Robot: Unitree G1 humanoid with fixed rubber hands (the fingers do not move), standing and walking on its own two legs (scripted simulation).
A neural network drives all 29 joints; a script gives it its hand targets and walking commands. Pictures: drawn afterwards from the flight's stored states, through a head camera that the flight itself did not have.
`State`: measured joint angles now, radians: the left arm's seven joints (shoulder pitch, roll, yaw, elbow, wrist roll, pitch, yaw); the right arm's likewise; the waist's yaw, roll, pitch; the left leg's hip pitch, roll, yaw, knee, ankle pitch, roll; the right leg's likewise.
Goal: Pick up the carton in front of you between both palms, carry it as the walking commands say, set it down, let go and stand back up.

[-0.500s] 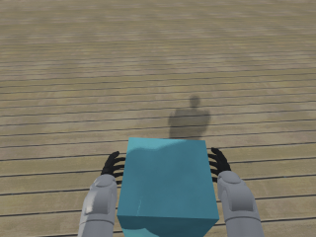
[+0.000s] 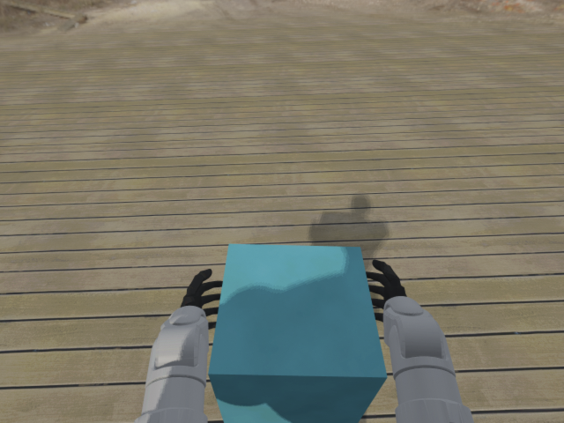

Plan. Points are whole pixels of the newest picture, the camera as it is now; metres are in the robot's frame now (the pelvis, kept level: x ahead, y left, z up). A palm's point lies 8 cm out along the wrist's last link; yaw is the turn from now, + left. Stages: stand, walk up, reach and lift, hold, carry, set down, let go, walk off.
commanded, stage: hold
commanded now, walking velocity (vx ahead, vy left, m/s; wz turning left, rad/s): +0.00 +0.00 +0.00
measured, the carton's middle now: (291, 341) +0.29 +0.00 -0.03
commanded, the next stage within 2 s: set down in 0.28 s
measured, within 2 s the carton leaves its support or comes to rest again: neither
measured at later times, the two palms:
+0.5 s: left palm (199, 302) +0.32 +0.15 +0.04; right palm (388, 293) +0.32 -0.15 +0.04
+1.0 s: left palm (220, 348) +0.36 +0.15 -0.17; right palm (366, 343) +0.36 -0.15 -0.16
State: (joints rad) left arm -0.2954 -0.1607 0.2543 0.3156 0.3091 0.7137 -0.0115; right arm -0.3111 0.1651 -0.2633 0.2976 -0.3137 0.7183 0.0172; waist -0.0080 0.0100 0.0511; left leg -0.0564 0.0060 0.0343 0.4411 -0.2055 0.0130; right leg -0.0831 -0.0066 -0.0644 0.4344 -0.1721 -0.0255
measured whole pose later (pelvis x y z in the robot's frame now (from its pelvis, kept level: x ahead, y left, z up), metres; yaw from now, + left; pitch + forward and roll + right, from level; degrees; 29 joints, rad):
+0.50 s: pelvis +0.02 +0.00 +0.00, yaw +0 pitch -8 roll +0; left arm -0.36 -0.18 0.32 0.39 0.35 0.66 -0.02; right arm -0.38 0.19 -0.35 0.37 -0.35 0.67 0.03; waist -0.01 0.01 0.06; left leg -0.08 0.00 0.02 0.45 -0.23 0.01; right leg -0.10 0.00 -0.06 0.44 -0.20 -0.03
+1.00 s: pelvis -0.02 +0.01 -0.09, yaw +2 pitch +27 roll +0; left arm -0.56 -0.12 0.33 0.56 0.21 0.13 0.07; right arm -0.55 0.13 -0.41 0.49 -0.21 0.13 0.00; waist -0.05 0.02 -0.02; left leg -1.16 -0.04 0.01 1.05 -0.36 0.03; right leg -1.17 0.00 0.03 1.04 -0.31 0.02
